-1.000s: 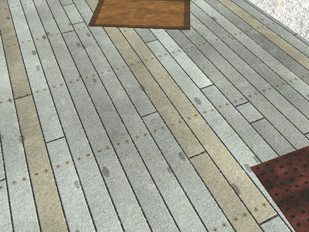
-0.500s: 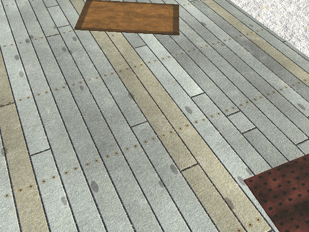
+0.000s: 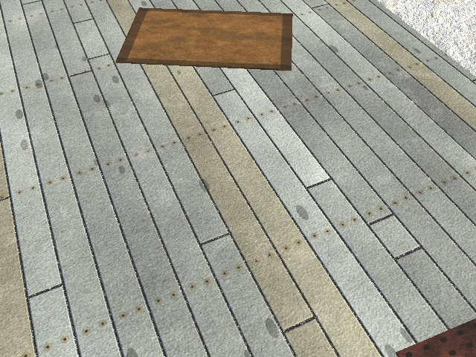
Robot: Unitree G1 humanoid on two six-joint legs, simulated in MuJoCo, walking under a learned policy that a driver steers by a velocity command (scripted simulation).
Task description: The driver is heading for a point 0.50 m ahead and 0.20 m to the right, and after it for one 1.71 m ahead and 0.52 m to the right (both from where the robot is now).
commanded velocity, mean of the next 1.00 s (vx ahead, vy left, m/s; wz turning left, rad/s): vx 0.50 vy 0.00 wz -0.48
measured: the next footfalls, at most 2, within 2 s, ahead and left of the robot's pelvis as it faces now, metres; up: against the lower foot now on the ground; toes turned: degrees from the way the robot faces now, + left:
left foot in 0.34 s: +0.38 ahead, +0.14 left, +0.00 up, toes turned -10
right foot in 0.86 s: +0.56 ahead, -0.19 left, +0.00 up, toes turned -31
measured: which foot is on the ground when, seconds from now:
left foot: up 0.00-0.32, down 0.34-0.88, up 0.90-1.00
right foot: down 0.00-0.36, up 0.38-0.84, down 0.86-1.00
